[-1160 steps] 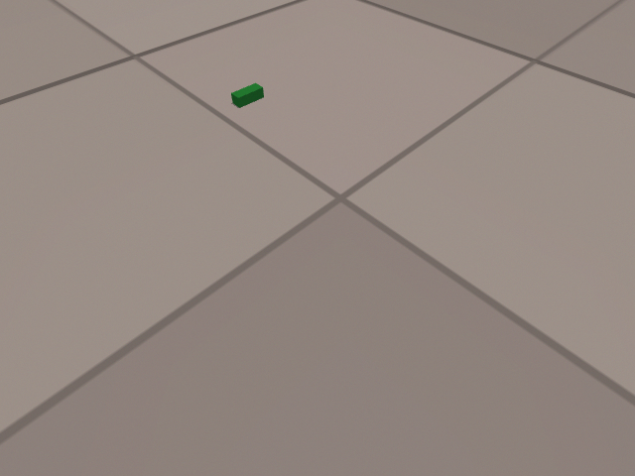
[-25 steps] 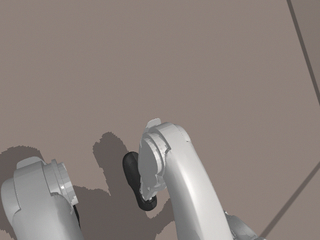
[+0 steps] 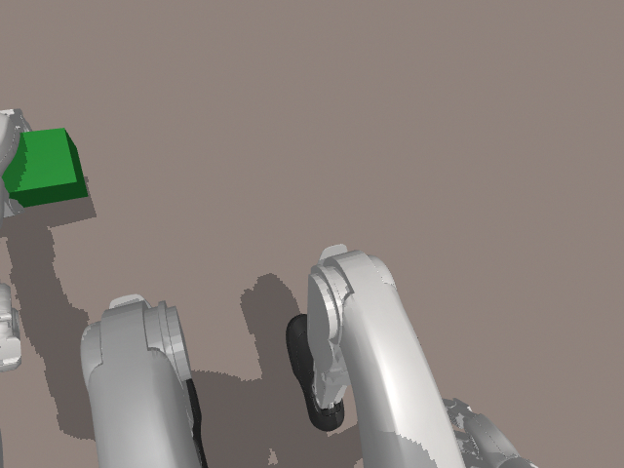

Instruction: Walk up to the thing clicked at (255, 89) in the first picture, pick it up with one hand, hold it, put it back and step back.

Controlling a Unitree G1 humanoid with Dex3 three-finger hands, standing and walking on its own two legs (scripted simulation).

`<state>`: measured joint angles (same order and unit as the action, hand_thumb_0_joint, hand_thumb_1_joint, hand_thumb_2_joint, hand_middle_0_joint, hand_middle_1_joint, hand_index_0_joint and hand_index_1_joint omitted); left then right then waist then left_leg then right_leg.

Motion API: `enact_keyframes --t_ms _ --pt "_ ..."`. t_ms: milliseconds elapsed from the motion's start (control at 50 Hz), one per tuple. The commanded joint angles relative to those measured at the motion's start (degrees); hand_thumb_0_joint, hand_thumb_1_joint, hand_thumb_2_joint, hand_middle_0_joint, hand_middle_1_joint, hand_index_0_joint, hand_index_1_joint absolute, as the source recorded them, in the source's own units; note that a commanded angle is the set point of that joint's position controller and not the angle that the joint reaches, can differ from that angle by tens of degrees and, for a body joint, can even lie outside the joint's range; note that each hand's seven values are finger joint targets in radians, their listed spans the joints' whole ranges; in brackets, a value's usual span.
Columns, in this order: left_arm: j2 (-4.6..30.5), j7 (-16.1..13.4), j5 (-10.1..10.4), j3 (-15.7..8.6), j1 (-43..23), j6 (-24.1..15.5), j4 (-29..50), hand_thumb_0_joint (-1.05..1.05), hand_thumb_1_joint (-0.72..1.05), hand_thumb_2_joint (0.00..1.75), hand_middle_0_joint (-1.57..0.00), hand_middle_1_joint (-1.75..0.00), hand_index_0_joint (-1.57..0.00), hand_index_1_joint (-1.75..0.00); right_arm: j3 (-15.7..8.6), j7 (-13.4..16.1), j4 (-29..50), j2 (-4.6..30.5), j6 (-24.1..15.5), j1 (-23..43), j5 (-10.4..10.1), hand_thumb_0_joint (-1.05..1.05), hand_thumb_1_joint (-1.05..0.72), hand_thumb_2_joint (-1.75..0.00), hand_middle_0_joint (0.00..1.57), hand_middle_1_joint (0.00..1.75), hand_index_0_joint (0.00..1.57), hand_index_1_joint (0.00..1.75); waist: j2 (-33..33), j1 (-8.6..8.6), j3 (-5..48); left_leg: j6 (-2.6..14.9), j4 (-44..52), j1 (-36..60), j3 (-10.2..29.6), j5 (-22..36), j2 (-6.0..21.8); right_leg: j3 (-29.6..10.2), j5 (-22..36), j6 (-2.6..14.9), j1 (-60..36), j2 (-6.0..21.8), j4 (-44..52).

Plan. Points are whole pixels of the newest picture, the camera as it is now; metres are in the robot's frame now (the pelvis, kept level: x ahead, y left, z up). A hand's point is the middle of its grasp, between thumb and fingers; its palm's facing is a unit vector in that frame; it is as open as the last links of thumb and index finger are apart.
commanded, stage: lift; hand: left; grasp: from above
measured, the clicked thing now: out of the picture +0.50 +0.30 -0.18
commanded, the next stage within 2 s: hold in 1.72 s
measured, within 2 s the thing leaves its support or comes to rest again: neither
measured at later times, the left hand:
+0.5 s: hand out of the picture +0.44 +0.31 -0.06, palm faces -0.46 -0.10 -0.88, open 10.5 cm
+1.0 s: hand out of the picture +0.37 +0.29 +0.13, palm faces -0.43 -0.12 -0.90, open 10.5 cm
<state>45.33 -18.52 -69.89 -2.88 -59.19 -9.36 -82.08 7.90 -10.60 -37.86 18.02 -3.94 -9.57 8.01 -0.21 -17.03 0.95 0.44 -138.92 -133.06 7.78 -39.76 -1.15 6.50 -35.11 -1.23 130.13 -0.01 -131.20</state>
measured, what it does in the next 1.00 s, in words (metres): rises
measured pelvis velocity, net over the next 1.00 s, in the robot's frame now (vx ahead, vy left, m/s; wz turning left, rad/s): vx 0.01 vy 0.01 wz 0.10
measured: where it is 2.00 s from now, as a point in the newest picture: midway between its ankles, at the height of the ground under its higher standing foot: (255, 421)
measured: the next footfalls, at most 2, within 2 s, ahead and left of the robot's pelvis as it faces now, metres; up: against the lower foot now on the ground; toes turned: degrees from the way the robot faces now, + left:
none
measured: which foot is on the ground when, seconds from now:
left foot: down 0.00-1.00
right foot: down 0.00-1.00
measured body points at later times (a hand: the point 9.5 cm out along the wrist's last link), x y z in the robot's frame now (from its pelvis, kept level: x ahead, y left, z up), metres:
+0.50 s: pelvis +0.00 +0.00 +0.06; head +0.21 +0.07 +0.45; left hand +0.46 +0.31 -0.01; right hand +0.07 -0.27 -0.05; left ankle +0.07 +0.12 -0.30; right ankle +0.12 -0.12 -0.30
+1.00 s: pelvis +0.01 +0.01 +0.22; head +0.15 +0.04 +0.65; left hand +0.39 +0.29 +0.18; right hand +0.15 -0.24 +0.09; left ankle +0.07 +0.12 -0.30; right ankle +0.12 -0.12 -0.30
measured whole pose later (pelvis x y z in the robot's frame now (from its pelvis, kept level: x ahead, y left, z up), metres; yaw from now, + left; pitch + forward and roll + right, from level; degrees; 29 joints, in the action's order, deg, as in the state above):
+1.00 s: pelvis +0.01 +0.01 +0.22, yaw +6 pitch +28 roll -4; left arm 29.8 -4.3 -57.0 4.9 -27.3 -1.0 -43.8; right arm -0.5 -0.1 -38.0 13.6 2.6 -9.5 -2.0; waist 2.8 -5.8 10.8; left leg 1.2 -98.0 -90.6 2.4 -35.2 -0.2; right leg 1.6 -31.8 -1.5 89.8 -0.1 -93.9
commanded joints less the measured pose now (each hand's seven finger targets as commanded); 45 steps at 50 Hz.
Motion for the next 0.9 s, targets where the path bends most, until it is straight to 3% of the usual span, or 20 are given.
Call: enact_keyframes --t_ms 0,20,60,80,160,200,240,300,340,380,440,500,620,640,680,740,780,800,840,880 --pt "14.5 -1.6 0.5 -1.1 -21.1 0.2 11.2 0.0 0.46 0.85 -0.84 -0.92 -0.87 -0.89 -5.2 1.9 -0.3 14.8 0.4 -13.1 -0.2 0.0 -0.93 -0.91 0.2 0.3 0.2 0.3 19.3 -1.04 40.6 0.91 16.1 26.1 -5.1 9.1 -0.2 2.2 7.1 3.93 -24.6 -2.8 13.7" --pt "14.7 -1.4 0.8 -1.4 -20.1 0.4 11.1 0.0 0.38 0.84 -0.76 -0.84 -0.79 -0.81 -5.6 2.1 -0.3 14.7 0.7 -13.2 -0.4 0.0 -0.89 -0.89 0.2 0.3 0.2 0.3 19.5 -0.09 41.8 0.81 16.6 26.9 -5.2 9.5 -0.4 2.0 7.2 4.09 -24.9 -2.7 13.8" --pt "13.5 -0.4 1.8 -1.3 -18.4 1.0 12.7 0.0 0.34 0.85 -0.7 -0.85 -0.74 -0.83 -6.2 2.4 -0.3 14.9 1.1 -13.8 -1.0 0.0 -0.89 -0.89 0.2 0.3 0.2 0.3 20.6 0.78 43.6 0.62 17.6 29.7 -5.4 11.6 -0.4 2.3 9.4 4.16 -24.9 -2.3 14.1" --pt "13.9 0.1 1.7 -1.3 -18.3 1.2 13.6 0.0 0.37 0.84 -0.75 -0.93 -0.78 -0.9 -6.3 2.4 -0.2 14.6 1.4 -13.8 -1.1 0.0 -0.93 -0.91 0.2 0.3 0.2 0.3 21.0 0.95 45.1 0.54 17.9 30.1 -5.2 12.5 -0.2 2.3 10.1 4.22 -25.9 -2.5 13.8" --pt "12.3 2.9 3.8 -1.2 -16.5 2.4 16.8 0.0 0.5 0.85 -0.81 -0.94 -0.85 -0.9 -7.5 3.0 0.0 14.1 2.7 -14.8 -2.3 0.0 -0.91 -0.9 0.2 0.3 0.2 0.3 20.8 1.56 45.4 0.66 20.0 32.9 -5.3 14.6 -0.4 2.1 12.1 4.12 -26.1 -2.0 15.4" --pt "13.0 4.5 4.4 -1.9 -15.4 2.7 19.2 0.0 0.51 0.86 -0.81 -0.96 -0.85 -0.91 -8.4 3.4 0.4 14.3 3.5 -14.6 -2.9 0.0 -0.91 -0.91 0.2 0.3 0.2 0.3 20.3 2.93 46.3 0.76 20.9 33.6 -5.5 14.2 -0.5 1.6 11.4 4.37 -25.9 -1.9 16.2" --pt "10.7 6.0 5.0 -1.2 -13.3 2.6 21.1 0.0 0.51 0.88 -0.82 -0.95 -0.85 -0.91 -8.7 3.7 0.8 13.5 4.1 -14.9 -3.2 0.0 -0.91 -0.9 0.2 0.3 0.2 0.3 19.8 2.88 45.6 0.87 21.7 33.2 -5.9 13.6 -0.6 1.1 10.7 4.32 -27.4 -1.7 17.6" --pt "11.4 7.7 5.6 -1.8 -10.9 2.1 26.6 0.0 0.51 0.88 -0.81 -0.95 -0.85 -0.91 -9.7 4.2 1.7 13.1 4.8 -14.6 -4.1 0.0 -0.91 -0.9 0.2 0.3 0.2 0.3 19.8 5.13 48.9 0.85 24.0 36.3 -5.9 14.0 -0.6 0.6 10.5 4.37 -28.5 -1.7 18.7" --pt "10.9 8.6 6.0 -2.1 -9.6 1.9 28.3 0.0 0.51 0.89 -0.81 -0.96 -0.85 -0.91 -10.6 4.5 2.0 13.1 5.2 -14.5 -4.6 0.0 -0.91 -0.9 0.2 0.3 0.2 0.3 18.1 5.55 47.7 0.96 25.6 36.6 -5.6 12.3 -0.7 0.3 9.0 4.44 -28.0 -1.5 20.2" --pt "9.5 9.1 6.6 -1.4 -8.2 1.8 29.9 0.0 0.49 0.89 -0.8 -0.94 -0.84 -0.9 -10.9 4.9 2.4 12.7 5.5 -13.9 -5.1 0.0 -0.91 -0.9 0.2 0.3 0.2 0.3 17.7 5.52 45.5 1.04 27.5 37.0 -5.2 9.7 -0.7 0.0 6.8 4.48 -27.7 -1.4 21.9" --pt "8.4 9.7 7.8 -0.9 -7.4 1.7 34.0 0.0 0.51 0.92 -0.81 -0.97 -0.85 -0.93 -11.2 5.5 2.9 11.9 5.6 -13.6 -5.7 0.0 -0.91 -0.9 0.2 0.3 0.2 0.3 16.9 6.31 48.3 1.32 30.0 39.7 -5.3 9.6 -0.5 -0.5 7.6 4.06 -30.4 -1.6 23.5" --pt "5.2 10.7 9.1 0.7 -3.7 2.2 35.8 0.0 0.52 0.89 -0.81 -0.95 -0.85 -0.9 -11.6 6.0 3.4 11.5 5.7 -12.7 -6.4 0.0 -0.91 -0.9 0.2 0.3 0.2 0.3 15.4 6.67 45.4 1.43 33.6 40.6 -4.4 7.1 -0.3 -0.5 6.1 3.84 -30.9 -1.5 26.0" --pt "3.8 11.3 11.1 1.4 0.7 3.5 42.2 0.0 0.51 0.84 -0.79 -0.94 -0.84 -0.89 -12.0 7.4 4.2 10.3 5.6 -11.1 -7.7 0.0 -0.9 -0.9 0.2 0.3 0.2 0.3 13.8 8.3 46.5 1.5 40.2 46.6 -3.9 6.8 0.1 -1.2 7.1 3.15 -38.2 -1.7 30.6" --pt "4.0 11.3 11.1 1.2 2.8 3.9 41.6 0.0 0.51 0.86 -0.8 -0.93 -0.85 -0.88 -12.1 7.8 4.2 10.2 5.6 -10.2 -7.8 0.0 -0.9 -0.9 0.2 0.3 0.2 0.3 13.3 9.14 46.1 1.41 41.1 48.4 -3.5 6.6 0.3 -1.2 7.0 3.17 -38.5 -1.8 31.3" --pt "2.5 11.1 11.1 1.9 3.0 4.4 43.4 0.0 0.5 0.86 -0.8 -0.94 -0.84 -0.89 -12.2 8.3 4.2 9.7 5.5 -9.7 -8.2 0.0 -0.9 -0.9 0.2 0.3 0.2 0.3 13.1 8.44 44.3 1.36 43.4 49.8 -3.5 6.5 0.3 -1.6 7.0 3.03 -39.9 -1.6 33.4" --pt "2.7 10.8 11.1 1.3 4.8 5.3 46.4 0.0 0.51 0.85 -0.8 -0.92 -0.84 -0.87 -12.6 9.1 4.5 9.4 5.5 -8.3 -8.7 0.0 -0.9 -0.9 0.2 0.3 0.2 0.3 14.0 9.51 45.5 1.02 48.0 55.7 -2.4 6.2 0.5 -1.6 7.1 2.89 -43.0 -1.6 35.9" --pt "0.3 10.8 11.3 2.5 7.0 6.2 46.2 0.0 0.51 0.86 -0.8 -0.93 -0.84 -0.89 -12.4 9.5 4.4 8.5 5.4 -7.6 -9.0 0.0 -0.9 -0.9 0.2 0.3 0.2 0.3 13.1 9.11 42.9 0.86 50.6 57.4 -2.5 6.7 0.6 -1.7 7.4 2.82 -45.1 -1.6 38.5" --pt "1.4 10.6 11.5 1.6 7.3 6.6 47.1 0.0 0.51 0.87 -0.81 -0.92 -0.84 -0.88 -12.5 9.9 4.3 8.5 5.5 -7.1 -9.1 0.0 -0.9 -0.9 0.2 0.3 0.2 0.3 12.0 9.66 43.1 1.01 52.1 58.6 -2.1 5.5 0.6 -1.9 6.6 2.68 -47.0 -1.7 40.1" --pt "-1.1 10.9 12.0 3.1 9.7 7.3 47.5 0.0 0.5 0.86 -0.81 -0.91 -0.84 -0.87 -12.4 10.4 4.3 7.5 5.3 -6.5 -9.4 0.0 -0.9 -0.9 0.2 0.3 0.2 0.3 12.2 9.68 41.6 0.87 54.7 61.1 -3.0 6.3 0.6 -2.3 6.9 2.67 -49.9 -1.7 43.3" --pt "-0.8 11.3 12.0 2.6 12.9 7.9 47.0 0.0 0.52 0.87 -0.83 -0.89 -0.86 -0.86 -12.5 11.0 4.0 7.4 5.1 -5.9 -9.6 0.0 -0.9 -0.9 0.2 0.3 0.2 0.3 10.2 10.49 41.7 0.92 56.8 64.0 -3.1 7.1 0.6 -2.7 7.2 2.6 -53.9 -1.9 46.2"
